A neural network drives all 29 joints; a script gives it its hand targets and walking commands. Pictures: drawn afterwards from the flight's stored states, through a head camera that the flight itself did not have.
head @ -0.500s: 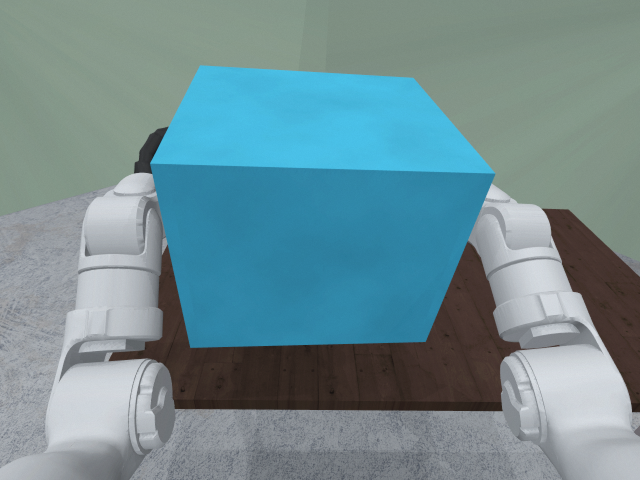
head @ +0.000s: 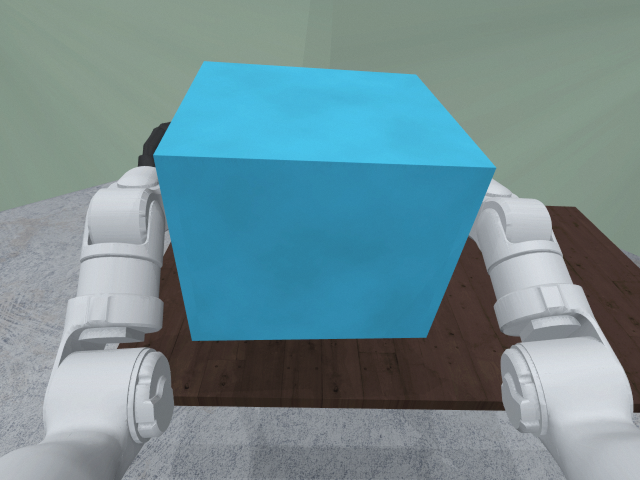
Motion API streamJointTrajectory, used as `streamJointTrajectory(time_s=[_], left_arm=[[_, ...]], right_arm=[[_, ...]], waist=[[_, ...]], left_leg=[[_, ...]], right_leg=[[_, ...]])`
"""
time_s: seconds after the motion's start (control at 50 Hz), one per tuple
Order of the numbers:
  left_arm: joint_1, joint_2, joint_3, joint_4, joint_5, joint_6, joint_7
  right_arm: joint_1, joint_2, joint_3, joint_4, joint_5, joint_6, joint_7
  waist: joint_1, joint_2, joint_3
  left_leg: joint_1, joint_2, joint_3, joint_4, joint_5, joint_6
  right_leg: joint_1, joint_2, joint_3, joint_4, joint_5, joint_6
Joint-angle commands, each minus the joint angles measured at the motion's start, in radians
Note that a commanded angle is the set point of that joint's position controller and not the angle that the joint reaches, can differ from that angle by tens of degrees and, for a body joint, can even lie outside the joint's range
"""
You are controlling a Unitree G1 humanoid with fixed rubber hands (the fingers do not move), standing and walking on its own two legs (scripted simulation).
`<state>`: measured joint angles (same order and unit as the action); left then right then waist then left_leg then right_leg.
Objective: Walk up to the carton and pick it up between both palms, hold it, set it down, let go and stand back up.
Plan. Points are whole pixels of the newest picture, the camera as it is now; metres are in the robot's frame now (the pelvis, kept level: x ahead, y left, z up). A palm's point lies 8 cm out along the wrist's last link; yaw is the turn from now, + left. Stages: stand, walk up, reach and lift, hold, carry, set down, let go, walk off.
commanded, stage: hold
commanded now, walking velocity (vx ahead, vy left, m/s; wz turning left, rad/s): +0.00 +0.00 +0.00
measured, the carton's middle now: (313, 196) +0.38 +0.00 +0.24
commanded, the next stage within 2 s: none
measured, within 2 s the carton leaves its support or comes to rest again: neither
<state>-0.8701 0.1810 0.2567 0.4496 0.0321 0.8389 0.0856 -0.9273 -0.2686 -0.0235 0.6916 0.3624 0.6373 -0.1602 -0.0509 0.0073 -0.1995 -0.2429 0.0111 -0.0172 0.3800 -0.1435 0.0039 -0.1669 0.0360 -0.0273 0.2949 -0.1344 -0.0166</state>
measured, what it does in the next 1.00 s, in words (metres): stands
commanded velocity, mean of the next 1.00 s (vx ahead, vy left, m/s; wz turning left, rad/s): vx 0.00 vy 0.00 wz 0.00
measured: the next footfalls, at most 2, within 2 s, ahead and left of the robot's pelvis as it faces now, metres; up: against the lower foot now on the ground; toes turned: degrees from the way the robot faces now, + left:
none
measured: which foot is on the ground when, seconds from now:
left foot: down 0.00-1.00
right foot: down 0.00-1.00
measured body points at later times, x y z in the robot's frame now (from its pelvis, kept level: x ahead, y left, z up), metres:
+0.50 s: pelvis +0.01 +0.00 +0.00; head -0.07 +0.02 +0.44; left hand +0.39 +0.18 +0.26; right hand +0.39 -0.18 +0.26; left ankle +0.04 +0.11 -0.75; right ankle +0.01 -0.11 -0.75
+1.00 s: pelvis +0.00 +0.00 +0.00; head -0.08 +0.01 +0.44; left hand +0.39 +0.18 +0.26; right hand +0.39 -0.18 +0.26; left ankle +0.04 +0.11 -0.75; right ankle +0.01 -0.11 -0.75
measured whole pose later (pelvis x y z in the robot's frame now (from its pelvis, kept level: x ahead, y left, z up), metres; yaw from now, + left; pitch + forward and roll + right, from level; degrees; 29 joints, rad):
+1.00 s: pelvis +0.00 +0.00 +0.00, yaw +0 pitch +0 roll -1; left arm -0.87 0.17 0.27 0.43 0.03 0.85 0.10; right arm -0.90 -0.26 -0.03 0.66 0.36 0.65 -0.16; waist -0.05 0.01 -0.21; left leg -0.24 0.01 -0.02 0.38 -0.15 0.01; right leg -0.16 0.04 -0.03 0.29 -0.14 -0.02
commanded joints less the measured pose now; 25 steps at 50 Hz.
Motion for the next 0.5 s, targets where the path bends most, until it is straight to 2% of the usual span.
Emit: streamJointTrajectory(time_s=[0.0, 0.04, 0.08, 0.1, 0.12, 0.14, 0.16, 0.18, 0.22, 0.26, 0.28, 0.3, 0.32, 0.34, 0.36, 0.4, 0.44, 0.46, 0.48], left_arm=[[-0.942, -0.664, -0.440, -0.374, -0.219, -0.108, -0.164], [-0.941, -0.661, -0.466, -0.416, -0.232, -0.111, -0.160], [-0.930, -0.661, -0.483, -0.457, -0.238, -0.107, -0.154], [-0.896, -0.656, -0.475, -0.444, -0.227, -0.098, -0.156], [-0.863, -0.632, -0.442, -0.408, -0.210, -0.090, -0.158], [-0.872, -0.652, -0.457, -0.427, -0.205, -0.089, -0.159], [-0.860, -0.646, -0.440, -0.381, -0.197, -0.084, -0.159], [-0.894, -0.642, -0.449, -0.409, -0.204, -0.086, -0.161], [-0.887, -0.649, -0.473, -0.454, -0.211, -0.080, -0.162], [-0.876, -0.632, -0.462, -0.445, -0.199, -0.076, -0.162], [-0.854, -0.623, -0.433, -0.380, -0.183, -0.072, -0.161], [-0.871, -0.642, -0.447, -0.373, -0.195, -0.077, -0.164], [-0.874, -0.622, -0.425, -0.369, -0.187, -0.080, -0.167], [-0.872, -0.628, -0.432, -0.366, -0.190, -0.080, -0.167], [-0.884, -0.628, -0.434, -0.391, -0.195, -0.082, -0.163], [-0.876, -0.651, -0.469, -0.418, -0.212, -0.081, -0.159], [-0.871, -0.638, -0.460, -0.383, -0.205, -0.077, -0.161], [-0.873, -0.646, -0.473, -0.402, -0.209, -0.075, -0.160], [-0.884, -0.630, -0.451, -0.387, -0.191, -0.074, -0.165]], right_arm=[[-1.015, 0.698, 0.277, -0.458, 0.204, -0.041, 0.136], [-0.992, 0.698, 0.288, -0.485, 0.219, -0.039, 0.130], [-0.968, 0.680, 0.291, -0.517, 0.223, -0.033, 0.131], [-0.975, 0.686, 0.309, -0.552, 0.234, -0.033, 0.127], [-0.950, 0.667, 0.296, -0.512, 0.220, -0.025, 0.125], [-0.947, 0.674, 0.301, -0.527, 0.222, -0.029, 0.125], [-0.963, 0.665, 0.287, -0.508, 0.208, -0.023, 0.129], [-0.976, 0.663, 0.286, -0.511, 0.210, -0.024, 0.132], [-0.970, 0.672, 0.301, -0.541, 0.230, -0.028, 0.131], [-0.957, 0.678, 0.302, -0.531, 0.228, -0.021, 0.130], [-0.969, 0.672, 0.304, -0.503, 0.222, -0.016, 0.133], [-0.988, 0.681, 0.292, -0.503, 0.215, -0.022, 0.134], [-0.986, 0.690, 0.301, -0.504, 0.212, -0.022, 0.136], [-0.999, 0.696, 0.301, -0.511, 0.212, -0.025, 0.137], [-0.974, 0.692, 0.297, -0.479, 0.210, -0.017, 0.139], [-0.992, 0.684, 0.304, -0.535, 0.226, -0.027, 0.136], [-0.975, 0.680, 0.293, -0.494, 0.222, -0.019, 0.134], [-0.944, 0.660, 0.282, -0.486, 0.217, -0.015, 0.134], [-0.950, 0.666, 0.276, -0.460, 0.212, -0.015, 0.133]], waist=[[-0.012, 0.033, -0.528], [-0.025, 0.053, -0.563], [-0.036, 0.057, -0.556], [-0.025, 0.048, -0.560], [-0.018, 0.028, -0.500], [-0.024, 0.044, -0.513], [-0.019, 0.029, -0.458], [-0.017, 0.026, -0.463], [-0.019, 0.043, -0.519], [-0.012, 0.039, -0.492], [0.012, 0.016, -0.435], [-0.004, 0.022, -0.451], [0.011, -0.001, -0.445], [0.010, -0.006, -0.450], [0.002, 0.004, -0.451], [-0.009, 0.027, -0.516], [-0.013, 0.038, -0.469], [-0.029, 0.048, -0.465], [-0.019, 0.053, -0.439]], left_leg=[[0.171, -0.032, -0.045, -0.031, 0.186, -0.027], [0.193, -0.035, -0.046, -0.012, 0.258, -0.041], [0.199, -0.035, -0.049, -0.008, 0.278, -0.048], [0.201, -0.038, -0.043, 0.000, 0.303, -0.046], [0.177, -0.035, -0.044, -0.019, 0.264, -0.041], [0.189, -0.033, -0.046, -0.015, 0.273, -0.044], [0.175, -0.031, -0.046, -0.028, 0.230, -0.040], [0.169, -0.033, -0.043, -0.031, 0.210, -0.038], [0.195, -0.031, -0.039, -0.015, 0.271, -0.047], [0.181, -0.034, -0.041, -0.024, 0.255, -0.043], [0.161, -0.032, -0.042, -0.031, 0.225, -0.036], [0.161, -0.033, -0.043, -0.035, 0.209, -0.037], [0.148, -0.035, -0.038, -0.040, 0.187, -0.027], [0.145, -0.033, -0.038, -0.040, 0.183, -0.023], [0.160, -0.030, -0.039, -0.041, 0.193, -0.029], [0.204, -0.027, -0.044, -0.019, 0.266, -0.044], [0.181, -0.033, -0.042, -0.024, 0.252, -0.044], [0.186, -0.031, -0.043, -0.022, 0.243, -0.053], [0.170, -0.033, -0.041, -0.032, 0.209, -0.047]], right_leg=[[0.173, 0.028, 0.065, 0.004, 0.250, 0.036], [0.193, 0.034, 0.067, 0.014, 0.321, 0.035], [0.194, 0.033, 0.065, 0.018, 0.343, 0.040], [0.213, 0.034, 0.070, 0.021, 0.373, 0.042], [0.211, 0.031, 0.069, 0.012, 0.337, 0.042], [0.201, 0.031, 0.067, 0.018, 0.336, 0.042], [0.171, 0.029, 0.065, 0.005, 0.272, 0.041], [0.173, 0.031, 0.065, 0.002, 0.256, 0.039], [0.192, 0.037, 0.068, 0.010, 0.310, 0.037], [0.195, 0.032, 0.069, 0.007, 0.308, 0.040], [0.178, 0.037, 0.066, 0.000, 0.262, 0.039], [0.169, 0.031, 0.069, -0.003, 0.252, 0.036], [0.181, 0.028, 0.069, -0.005, 0.244, 0.040], [0.182, 0.031, 0.071, -0.003, 0.253, 0.037], [0.174, 0.033, 0.068, -0.003, 0.249, 0.037], [0.181, 0.037, 0.069, 0.002, 0.303, 0.035], [0.179, 0.035, 0.073, -0.003, 0.300, 0.035], [0.171, 0.036, 0.069, -0.003, 0.288, 0.035], [0.161, 0.031, 0.071, -0.008, 0.254, 0.036]])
